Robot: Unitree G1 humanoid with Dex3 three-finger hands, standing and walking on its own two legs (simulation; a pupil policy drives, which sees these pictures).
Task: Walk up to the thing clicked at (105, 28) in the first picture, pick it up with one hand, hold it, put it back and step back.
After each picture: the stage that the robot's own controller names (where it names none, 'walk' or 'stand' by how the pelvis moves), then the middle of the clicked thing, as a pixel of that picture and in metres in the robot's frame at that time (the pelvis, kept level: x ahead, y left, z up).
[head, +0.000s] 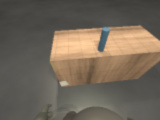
stand; (103, 40) +0.74 -0.11 +0.02
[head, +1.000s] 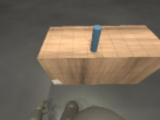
rise first; (95, 40) +0.66 -0.01 +0.05
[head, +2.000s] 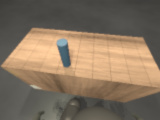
stand; (64, 55) +0.43 +0.24 +0.04
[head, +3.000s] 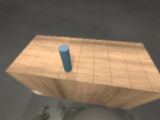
stand; (66, 60) +0.43 +0.21 +0.03
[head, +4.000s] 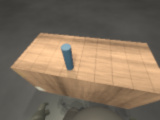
stand; (68, 58) +0.45 +0.19 +0.02
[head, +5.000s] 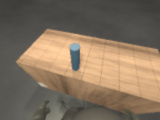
stand; (75, 58) +0.44 +0.14 +0.02
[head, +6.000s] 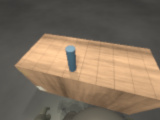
stand; (71, 60) +0.45 +0.16 +0.01
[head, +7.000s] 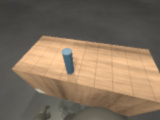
stand; (68, 62) +0.43 +0.18 +0.01
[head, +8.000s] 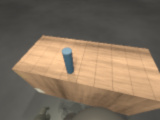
stand; (68, 62) +0.43 +0.18 +0.01
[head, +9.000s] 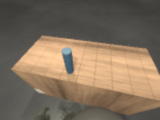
rise first; (68, 62) +0.43 +0.18 +0.01
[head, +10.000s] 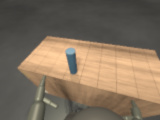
rise first; (72, 62) +0.43 +0.17 +0.02
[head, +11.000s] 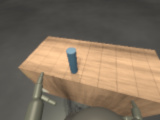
go down; (72, 62) +0.43 +0.17 +0.02
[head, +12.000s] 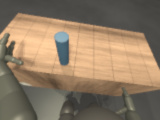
go down; (63, 51) +0.43 +0.16 +0.07
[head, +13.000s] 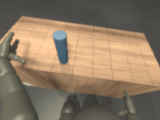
approach; (62, 50) +0.45 +0.17 +0.08
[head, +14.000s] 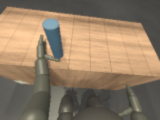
close in; (55, 43) +0.46 +0.18 +0.12
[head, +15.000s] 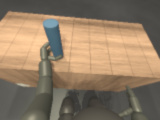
lift; (55, 43) +0.47 +0.18 +0.11
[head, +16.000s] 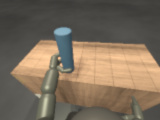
lift; (66, 54) +0.32 +0.13 +0.24
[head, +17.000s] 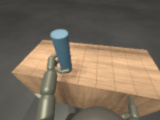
hold; (63, 55) +0.31 +0.16 +0.24
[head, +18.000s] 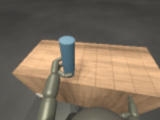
hold; (68, 60) +0.31 +0.13 +0.20
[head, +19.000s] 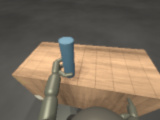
crouch; (68, 60) +0.32 +0.13 +0.20
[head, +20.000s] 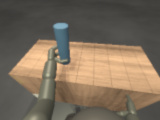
crouch; (63, 47) +0.40 +0.16 +0.22
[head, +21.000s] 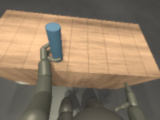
lower; (56, 46) +0.46 +0.17 +0.09
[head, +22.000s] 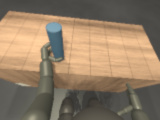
lower; (57, 45) +0.46 +0.17 +0.11
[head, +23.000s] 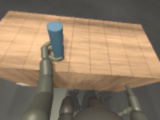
lower; (57, 45) +0.46 +0.17 +0.11
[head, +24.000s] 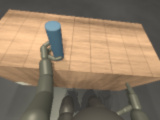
lower; (56, 44) +0.46 +0.17 +0.11
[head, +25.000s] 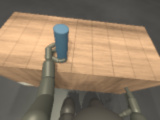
loosen; (61, 47) +0.45 +0.15 +0.11
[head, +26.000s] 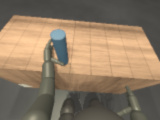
withdraw; (61, 50) +0.43 +0.15 +0.10
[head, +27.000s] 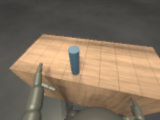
sink last; (74, 62) +0.40 +0.14 +0.06
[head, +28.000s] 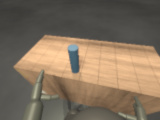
stand; (74, 60) +0.43 +0.15 +0.07
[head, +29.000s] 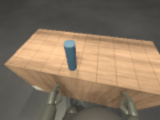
stand; (71, 57) +0.42 +0.15 +0.08
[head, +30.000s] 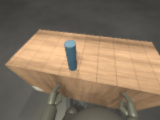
stand; (71, 57) +0.42 +0.15 +0.08
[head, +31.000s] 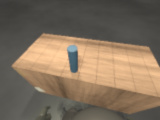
stand; (73, 60) +0.43 +0.15 +0.04
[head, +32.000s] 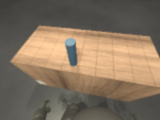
walk; (72, 54) +0.46 +0.15 +0.03
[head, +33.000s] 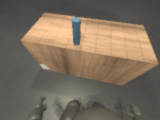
walk; (76, 33) +0.68 +0.16 +0.03
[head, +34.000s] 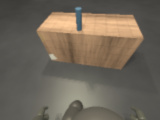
walk; (78, 20) +1.01 +0.22 +0.04
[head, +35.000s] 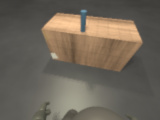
stand; (83, 22) +1.06 +0.14 +0.02
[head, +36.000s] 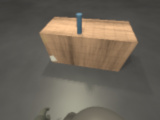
stand; (79, 24) +1.06 +0.17 +0.01
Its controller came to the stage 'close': yes
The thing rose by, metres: 0.20
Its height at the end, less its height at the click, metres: +0.00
